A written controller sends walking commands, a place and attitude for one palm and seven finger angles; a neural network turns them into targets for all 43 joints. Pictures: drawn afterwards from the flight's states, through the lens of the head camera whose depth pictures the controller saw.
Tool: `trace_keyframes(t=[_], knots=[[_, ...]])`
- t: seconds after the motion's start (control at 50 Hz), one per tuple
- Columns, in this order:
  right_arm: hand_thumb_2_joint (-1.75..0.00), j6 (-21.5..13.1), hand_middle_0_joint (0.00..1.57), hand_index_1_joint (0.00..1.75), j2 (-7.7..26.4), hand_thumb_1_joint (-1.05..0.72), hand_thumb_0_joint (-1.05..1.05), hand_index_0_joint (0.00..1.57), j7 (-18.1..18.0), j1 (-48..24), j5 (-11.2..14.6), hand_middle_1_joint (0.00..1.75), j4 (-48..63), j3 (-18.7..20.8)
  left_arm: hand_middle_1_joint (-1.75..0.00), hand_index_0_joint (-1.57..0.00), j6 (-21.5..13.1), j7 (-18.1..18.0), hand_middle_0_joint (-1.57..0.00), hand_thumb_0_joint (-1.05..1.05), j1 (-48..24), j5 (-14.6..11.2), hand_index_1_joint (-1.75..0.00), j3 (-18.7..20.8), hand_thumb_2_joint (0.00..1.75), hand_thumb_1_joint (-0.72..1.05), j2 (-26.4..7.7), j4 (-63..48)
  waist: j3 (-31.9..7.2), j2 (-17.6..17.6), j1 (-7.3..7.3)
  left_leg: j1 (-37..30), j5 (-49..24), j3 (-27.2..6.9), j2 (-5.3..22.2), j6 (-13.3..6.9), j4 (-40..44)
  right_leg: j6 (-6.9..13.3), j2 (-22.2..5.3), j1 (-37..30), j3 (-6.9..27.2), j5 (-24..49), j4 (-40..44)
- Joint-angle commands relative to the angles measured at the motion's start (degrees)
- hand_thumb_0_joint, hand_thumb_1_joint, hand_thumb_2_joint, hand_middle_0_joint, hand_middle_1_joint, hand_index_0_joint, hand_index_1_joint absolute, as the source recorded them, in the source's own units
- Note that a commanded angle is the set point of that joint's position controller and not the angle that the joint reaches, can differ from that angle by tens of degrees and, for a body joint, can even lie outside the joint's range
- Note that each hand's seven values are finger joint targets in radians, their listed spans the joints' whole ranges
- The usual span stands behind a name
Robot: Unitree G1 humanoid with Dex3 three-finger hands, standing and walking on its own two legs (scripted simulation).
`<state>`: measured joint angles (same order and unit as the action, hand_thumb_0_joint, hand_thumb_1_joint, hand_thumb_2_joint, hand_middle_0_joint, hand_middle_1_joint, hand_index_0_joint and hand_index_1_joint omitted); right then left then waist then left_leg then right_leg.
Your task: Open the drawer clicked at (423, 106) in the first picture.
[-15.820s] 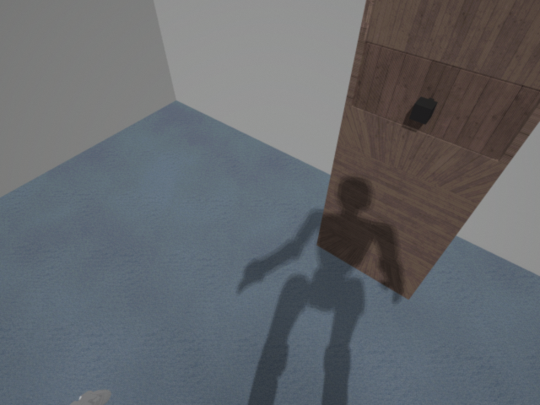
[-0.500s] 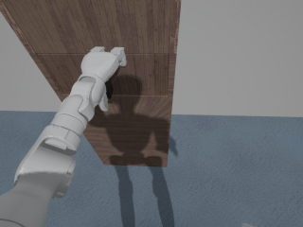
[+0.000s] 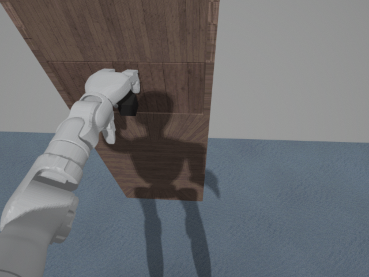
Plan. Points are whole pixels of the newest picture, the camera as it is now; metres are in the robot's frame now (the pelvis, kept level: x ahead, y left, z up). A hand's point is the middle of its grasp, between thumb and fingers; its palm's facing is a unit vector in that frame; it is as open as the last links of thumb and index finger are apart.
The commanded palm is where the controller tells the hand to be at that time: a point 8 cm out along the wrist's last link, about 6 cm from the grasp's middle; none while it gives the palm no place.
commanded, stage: move the hooked fingers above the handle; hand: left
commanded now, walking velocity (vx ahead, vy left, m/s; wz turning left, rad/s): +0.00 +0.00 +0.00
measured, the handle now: (129, 99) +0.54 +0.15 +0.05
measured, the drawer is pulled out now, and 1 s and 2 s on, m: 0.00 0.00 0.00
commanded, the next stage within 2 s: lower the fingers behind the handle in 0.24 s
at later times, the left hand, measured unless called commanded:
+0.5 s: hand (125, 87) +0.50 +0.13 +0.13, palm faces -0.01 -0.01 -1.00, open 13.5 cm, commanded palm +0.49 +0.19 +0.16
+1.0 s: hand (105, 104) +0.51 +0.20 +0.07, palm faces +0.00 -0.03 -1.00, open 13.5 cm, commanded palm +0.49 +0.19 +0.13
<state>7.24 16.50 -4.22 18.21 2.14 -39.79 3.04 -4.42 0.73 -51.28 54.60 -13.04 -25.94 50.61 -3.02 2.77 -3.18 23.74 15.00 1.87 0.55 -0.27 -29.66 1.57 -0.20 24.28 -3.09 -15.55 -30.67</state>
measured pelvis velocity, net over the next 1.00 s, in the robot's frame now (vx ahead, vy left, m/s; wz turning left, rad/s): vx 0.00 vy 0.03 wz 0.00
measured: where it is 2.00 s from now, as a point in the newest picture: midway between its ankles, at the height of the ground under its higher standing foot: outside the picture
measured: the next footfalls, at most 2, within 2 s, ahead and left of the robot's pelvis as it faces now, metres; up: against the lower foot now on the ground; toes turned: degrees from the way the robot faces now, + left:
none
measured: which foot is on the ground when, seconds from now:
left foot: down 0.00-1.00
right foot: down 0.00-1.00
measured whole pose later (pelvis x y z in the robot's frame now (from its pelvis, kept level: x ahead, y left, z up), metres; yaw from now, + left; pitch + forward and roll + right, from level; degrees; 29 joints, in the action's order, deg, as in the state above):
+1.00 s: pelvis +0.00 +0.03 -0.01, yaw +0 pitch +16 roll -1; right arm 4.2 15.6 -1.0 20.6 0.1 -42.7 4.6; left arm -4.5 -11.9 -55.7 58.2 -11.5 -25.9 57.3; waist -5.5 1.9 -4.5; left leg 34.9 18.7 1.8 -0.5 -2.3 -38.1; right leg -0.4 -1.4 33.6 -3.0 -17.3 -35.6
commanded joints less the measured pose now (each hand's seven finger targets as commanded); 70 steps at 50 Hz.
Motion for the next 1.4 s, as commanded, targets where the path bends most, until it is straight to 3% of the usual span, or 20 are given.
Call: trace_keyframes(t=[0.0, 0.08, 0.12, 0.2, 0.3, 0.5, 0.56, 0.64, 0.66, 0.72, 0.8, 0.82, 0.88, 0.98, 1.1, 1.16, 1.2, 1.26, 1.32, 1.38], knots=[[-0.90, -3.02, 0.20, 0.30, 6.59, -0.90, 0.00, 0.20, -0.13, 3.13, -0.47, 0.30, 3.59, 1.97, -1.20, -0.30, -4.30, -7.58, -0.30, 0.00, -37.77, -0.07, -1.20, 9.62, 0.30, -0.50, -14.11, -13.34, -21.25, -1.73, -3.79, -8.44, -10.27, -0.77, -2.65, -2.48, -0.30, -0.13, 1.19, -4.29, 3.90, 10.98, 3.28], [-0.90, -3.30, 0.20, 0.30, 6.19, -0.90, 0.00, 0.20, 0.66, 2.63, -1.09, 0.30, 2.87, 1.49, -1.20, -0.30, -0.73, -15.34, -0.30, 0.00, -38.68, 3.21, -1.20, 15.99, 0.30, -0.50, -21.35, -9.91, -27.34, 1.29, -1.22, -5.44, -15.01, -0.22, -2.60, -1.59, -0.96, 0.44, 1.50, -7.70, 3.42, 15.46, 0.20], [-0.90, -2.99, 0.20, 0.30, 5.98, -0.90, 0.00, 0.20, 1.08, 1.51, -1.17, 0.30, 2.86, 0.96, -1.20, -0.30, 4.03, -17.32, -0.30, 0.00, -36.61, 4.87, -1.20, 15.49, 0.30, -0.50, -20.85, -4.76, -26.97, 1.39, -0.43, -3.54, -16.59, 0.64, -2.36, -1.20, -1.05, 0.39, 1.57, -8.54, 2.90, 17.57, -0.61], [-0.90, -1.51, 0.20, 0.30, 7.08, -0.90, 0.00, 0.20, 1.23, 0.23, -0.69, 0.30, 3.21, 0.45, -1.20, -0.30, 11.65, -16.52, -0.30, 0.00, -34.65, 6.35, -1.20, 15.46, 0.30, -0.50, -22.81, 1.54, -25.68, -4.11, -0.02, -1.00, -16.59, 1.94, -1.83, -1.19, -0.10, -0.42, 1.45, -11.03, 2.46, 19.41, 0.06], [-0.90, -0.54, 0.20, 0.30, 7.14, -0.90, 0.00, 0.20, -0.95, -2.26, 0.28, 0.30, 4.13, -0.67, -1.20, -0.30, 14.63, -13.71, -0.30, 0.00, -34.47, 6.38, -1.20, 14.58, 0.30, -0.50, -24.81, 5.90, -21.29, -8.77, -0.13, 1.61, -8.94, 2.81, -1.84, -1.91, 2.13, -1.23, 0.49, -11.97, 3.40, 12.92, 2.56], [-0.90, -1.85, 0.20, 0.30, 7.31, -0.90, 0.00, 0.20, -3.47, -0.78, 1.00, 0.30, 7.59, -1.39, -1.20, -0.30, 8.41, -7.47, -0.30, 0.00, -28.72, 5.00, -1.20, 12.03, 0.30, -0.50, -23.01, 8.26, -15.22, -10.30, -1.22, 4.10, -0.42, 2.84, -1.35, -1.98, 2.64, -1.52, -0.24, -7.76, 4.34, 3.97, 4.31], [-0.90, -2.81, 0.20, 0.30, 7.53, -0.90, 0.00, 0.20, -3.22, 1.65, 0.28, 0.30, 8.00, -0.12, -1.20, -0.30, 3.57, -6.60, -0.30, 0.00, -29.20, 5.77, -1.20, 13.32, 0.30, -0.50, -23.35, 4.04, -20.44, -7.44, -1.82, 1.78, -3.27, 2.22, -1.22, -2.37, 0.68, -1.23, 0.09, -7.91, 4.67, 6.71, 2.86], [-0.90, -4.29, 0.20, 0.30, 7.10, -0.90, 0.00, 0.20, -1.88, 5.69, -0.73, 0.30, 6.64, 2.41, -1.20, -0.30, -4.02, -6.21, -0.30, 0.00, -34.54, 3.78, -1.20, 7.08, 0.30, -0.50, -13.17, -8.04, -26.29, 0.65, -4.41, -8.15, -9.41, 0.39, -1.01, -2.63, -2.38, -0.51, 1.14, -1.38, 4.22, 9.64, 1.74], [-0.90, -4.53, 0.20, 0.30, 6.96, -0.90, 0.00, 0.20, -1.61, 6.36, -0.93, 0.30, 6.14, 2.92, -1.20, -0.30, -5.72, -6.17, -0.30, 0.00, -36.24, 2.87, -1.20, 5.36, 0.30, -0.50, -10.37, -10.58, -27.16, -0.85, -5.84, -10.59, -11.44, -0.41, -0.79, -2.91, -3.37, -0.45, 1.41, 0.01, 4.20, 10.21, 1.80], [-0.90, -4.63, 0.20, 0.30, 7.49, -0.90, 0.00, 0.20, -1.00, 8.32, -1.43, 0.30, 3.90, 3.86, -1.20, -0.30, -8.75, -7.52, -0.30, 0.00, -37.58, 1.19, -1.20, 5.83, 0.30, -0.50, -10.03, -14.78, -28.43, 2.96, -5.96, -14.23, -14.54, -1.90, -1.26, -2.52, -4.70, 0.05, 2.13, 3.97, 3.34, 10.36, 0.99], [-0.90, -4.64, 0.20, 0.30, 7.98, -0.90, 0.00, 0.20, 0.35, 9.02, -1.61, 0.30, 0.77, 3.74, -1.20, -0.30, -7.50, -12.83, -0.30, 0.00, -38.45, 1.77, -1.20, 7.89, 0.30, -0.50, -11.24, -11.18, -23.48, 4.21, -5.98, -11.81, -14.96, -3.49, -1.19, -1.48, -4.99, 0.75, 2.95, 8.87, 1.69, 8.73, -0.56], [-0.90, -4.82, 0.20, 0.30, 7.54, -0.90, 0.00, 0.20, 0.93, 9.06, -1.81, 0.30, 0.73, 3.68, -1.20, -0.30, -6.58, -13.80, -0.30, 0.00, -38.68, 1.96, -1.20, 5.17, 0.30, -0.50, -7.51, -10.64, -24.31, 5.72, -6.16, -12.65, -15.45, -3.65, -1.22, -1.28, -5.20, 0.84, 2.95, 9.49, 1.55, 8.44, -0.81], [-0.90, -4.94, 0.20, 0.30, 7.59, -0.90, 0.00, 0.20, 2.33, 9.66, -2.16, 0.30, -0.30, 4.21, -1.20, -0.30, -4.36, -15.41, -0.30, 0.00, -40.56, 2.54, -1.20, 3.16, 0.30, -0.50, -4.36, -10.04, -26.31, 7.87, -6.60, -16.01, -21.44, -4.62, -0.53, -0.24, -6.44, 0.93, 3.34, 11.98, 0.65, 10.10, -1.78], [-0.90, -3.07, 0.20, 0.30, 7.82, -0.90, 0.00, 0.20, 3.82, 9.77, -2.47, 0.30, -0.33, 3.94, -1.20, -0.30, 1.67, -15.25, -0.30, 0.00, -35.44, 3.65, -1.20, 5.28, 0.30, -0.50, -4.71, -1.48, -27.84, 2.80, -5.49, -14.44, -29.60, -4.73, 0.24, 0.04, -7.57, 0.58, 3.68, 9.99, -0.20, 13.63, -3.12], [-0.90, -0.89, 0.20, 0.30, 7.79, -0.90, 0.00, 0.20, 3.44, 8.14, -2.00, 0.30, 1.16, 2.94, -1.20, -0.30, 6.23, -13.48, -0.30, 0.00, -31.28, 5.12, -1.20, 5.34, 0.30, -0.50, -5.03, 6.95, -19.48, -5.79, -6.09, -4.13, -18.50, -2.60, -0.71, -1.75, -5.72, 0.30, 3.29, 6.79, 0.17, 12.64, -2.07], [-0.90, -0.61, 0.20, 0.30, 8.07, -0.90, 0.00, 0.20, 2.79, 7.52, -1.96, 0.30, 1.70, 2.53, -1.20, -0.30, 6.10, -12.83, -0.30, 0.00, -32.00, 5.97, -1.20, 7.05, 0.30, -0.50, -8.32, 7.81, -17.96, -5.63, -6.14, -1.83, -13.99, -2.11, -1.03, -2.10, -5.43, 0.40, 2.97, 6.99, 0.57, 10.32, -1.81], [-0.90, -0.54, 0.20, 0.30, 7.39, -0.90, 0.00, 0.20, 2.60, 7.49, -2.06, 0.30, 2.52, 2.23, -1.20, -0.30, 5.96, -12.27, -0.30, 0.00, -31.17, 6.68, -1.20, 4.74, 0.30, -0.50, -6.04, 8.19, -18.54, -4.20, -6.26, -1.62, -12.47, -1.89, -1.17, -2.15, -5.72, 0.34, 2.87, 7.62, 0.70, 9.26, -2.32], [-0.90, -0.48, 0.20, 0.30, 7.44, -0.90, 0.00, 0.20, 2.33, 7.85, -2.17, 0.30, 3.13, 2.19, -1.20, -0.30, 4.93, -11.50, -0.30, 0.00, -29.61, 7.04, -1.20, 6.16, 0.30, -0.50, -8.01, 8.75, -19.32, -2.89, -5.86, -0.72, -11.03, -1.65, -1.24, -2.14, -6.46, 0.51, 2.78, 7.86, 0.98, 8.28, -2.72], [-0.90, -0.84, 0.20, 0.30, 7.14, -0.90, 0.00, 0.20, 2.16, 8.06, -2.08, 0.30, 3.61, 2.10, -1.20, -0.30, 4.61, -10.92, -0.30, 0.00, -29.58, 6.73, -1.20, 3.16, 0.30, -0.50, -4.66, 9.73, -17.36, -3.23, -7.14, 1.09, -6.74, -1.39, -1.15, -2.28, -6.87, 0.13, 2.74, 10.27, 1.00, 5.37, -2.66], [-0.90, -1.53, 0.20, 0.30, 7.51, -0.90, 0.00, 0.20, 1.48, 8.47, -2.20, 0.30, 4.56, 2.26, -1.20, -0.30, 1.38, -10.53, -0.30, 0.00, -33.71, 5.41, -1.20, 6.66, 0.30, -0.50, -9.45, 4.59, -21.34, -2.24, -7.09, 1.85, -5.77, -1.49, -1.45, -2.66, -7.90, -0.01, 2.47, 8.45, 2.07, 5.60, -3.62]])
